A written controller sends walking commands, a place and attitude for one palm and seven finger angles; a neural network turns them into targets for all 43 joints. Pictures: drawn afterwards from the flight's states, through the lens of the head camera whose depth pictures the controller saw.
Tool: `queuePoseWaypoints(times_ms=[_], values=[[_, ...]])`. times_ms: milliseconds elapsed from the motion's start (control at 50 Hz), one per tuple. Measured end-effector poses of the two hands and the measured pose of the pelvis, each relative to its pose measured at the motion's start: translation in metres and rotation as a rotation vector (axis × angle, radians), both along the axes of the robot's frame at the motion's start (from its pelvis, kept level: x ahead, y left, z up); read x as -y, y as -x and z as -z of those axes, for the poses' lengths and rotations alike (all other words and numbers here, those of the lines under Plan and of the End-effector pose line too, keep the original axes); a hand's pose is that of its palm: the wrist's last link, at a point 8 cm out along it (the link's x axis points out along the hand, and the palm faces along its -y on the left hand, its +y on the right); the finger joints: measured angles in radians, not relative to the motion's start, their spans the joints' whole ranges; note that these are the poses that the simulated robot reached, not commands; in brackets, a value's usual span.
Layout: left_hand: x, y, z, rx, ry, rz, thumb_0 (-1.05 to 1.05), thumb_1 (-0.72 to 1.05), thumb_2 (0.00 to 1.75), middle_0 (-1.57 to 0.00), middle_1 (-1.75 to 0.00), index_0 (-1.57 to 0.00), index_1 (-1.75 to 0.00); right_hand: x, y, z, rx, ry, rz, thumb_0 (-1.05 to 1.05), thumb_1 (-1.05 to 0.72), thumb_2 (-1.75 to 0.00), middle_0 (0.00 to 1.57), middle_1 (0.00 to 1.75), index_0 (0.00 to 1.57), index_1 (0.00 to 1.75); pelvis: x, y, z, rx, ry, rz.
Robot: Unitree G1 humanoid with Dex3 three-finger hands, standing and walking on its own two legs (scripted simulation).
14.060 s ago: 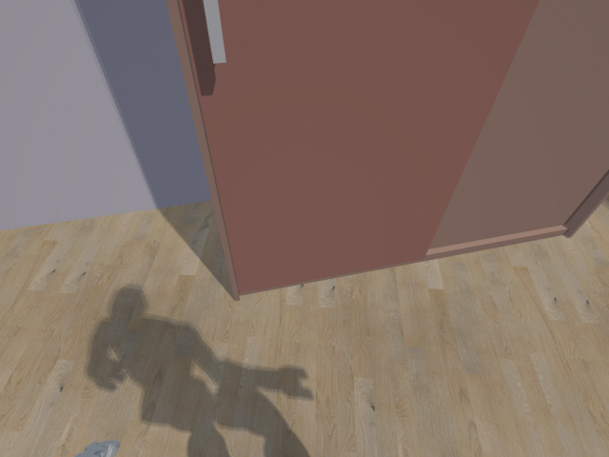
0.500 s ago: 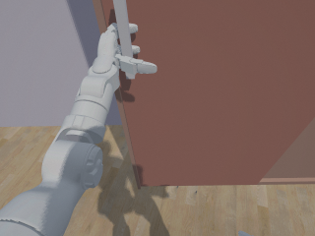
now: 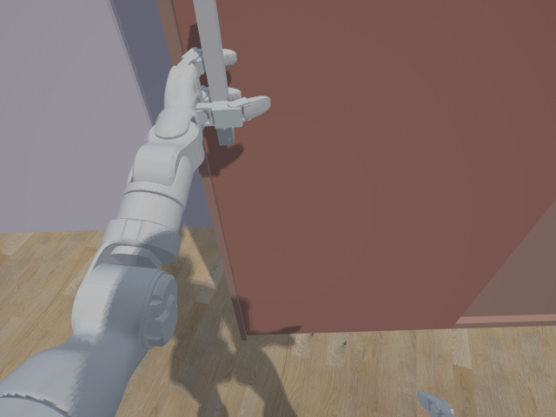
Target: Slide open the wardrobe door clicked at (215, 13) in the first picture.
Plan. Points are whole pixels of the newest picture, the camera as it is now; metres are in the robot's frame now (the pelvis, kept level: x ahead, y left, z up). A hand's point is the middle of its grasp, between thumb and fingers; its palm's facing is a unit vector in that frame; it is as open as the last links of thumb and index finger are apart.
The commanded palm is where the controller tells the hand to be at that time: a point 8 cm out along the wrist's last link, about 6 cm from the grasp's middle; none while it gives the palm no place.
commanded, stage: grip the handle and tug to test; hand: left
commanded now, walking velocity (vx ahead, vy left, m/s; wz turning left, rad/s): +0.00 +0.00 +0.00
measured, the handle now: (218, 67) +0.52 +0.10 +0.27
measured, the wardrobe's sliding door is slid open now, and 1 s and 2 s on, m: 0.00 0.00 0.01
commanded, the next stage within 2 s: tug the door sideways, standing still in 1.02 s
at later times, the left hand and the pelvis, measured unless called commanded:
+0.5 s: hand (231, 99) +0.46 +0.08 +0.25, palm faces +0.04 -1.00 +0.00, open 6.2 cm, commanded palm +0.42 +0.13 +0.25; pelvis +0.02 +0.00 +0.00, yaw +0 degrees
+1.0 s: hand (232, 101) +0.46 +0.08 +0.25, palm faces +0.04 -1.00 -0.02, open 6.4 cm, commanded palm +0.40 +0.12 +0.25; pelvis +0.04 -0.01 +0.00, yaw -1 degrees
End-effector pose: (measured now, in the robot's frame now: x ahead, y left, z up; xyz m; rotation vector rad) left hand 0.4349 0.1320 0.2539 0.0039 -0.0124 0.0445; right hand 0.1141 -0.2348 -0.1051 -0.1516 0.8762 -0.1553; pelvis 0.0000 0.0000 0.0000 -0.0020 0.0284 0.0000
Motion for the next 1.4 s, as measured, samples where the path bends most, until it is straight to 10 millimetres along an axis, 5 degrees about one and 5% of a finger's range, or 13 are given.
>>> queuePoseWaypoints(times_ms=[300, 960, 1220, 1400], values=[[0.000, -0.001, 0.001, 0.008, -0.001, -0.001, 0.01, 0.70, 0.81, -0.33, -1.29, -0.31, -1.28, -0.001, -0.021, 0.000, 0.000, -0.014, -0.016, 0.01, -0.90, -0.90, 0.20, 0.30, 0.20, 0.30, 0.002, -0.012, 0.000, 0.000, 0.000, -0.001], [0.002, 0.001, 0.002, 0.037, -0.017, -0.002, 0.00, 0.75, 0.78, -0.27, -1.34, -0.22, -1.27, 0.001, -0.062, -0.007, 0.041, -0.055, -0.014, 0.01, -0.90, -0.90, 0.20, 0.30, 0.20, 0.30, 0.007, -0.035, -0.002, -0.006, -0.012, 0.020], [0.000, -0.001, 0.003, 0.047, -0.019, 0.015, -0.01, 0.72, 0.79, -0.30, -1.33, -0.24, -1.27, 0.006, -0.120, -0.016, 0.081, -0.053, -0.059, 0.01, -0.90, -0.90, 0.20, 0.30, 0.20, 0.30, 0.014, -0.066, -0.003, -0.018, -0.023, 0.026], [0.004, -0.016, -0.002, 0.005, -0.024, -0.033, 0.02, 0.73, 0.84, -0.40, -1.38, -0.36, -1.37, 0.000, -0.157, -0.016, 0.092, -0.026, -0.154, 0.01, -0.91, -0.90, 0.20, 0.30, 0.20, 0.30, 0.023, -0.069, -0.001, -0.030, -0.023, -0.043]])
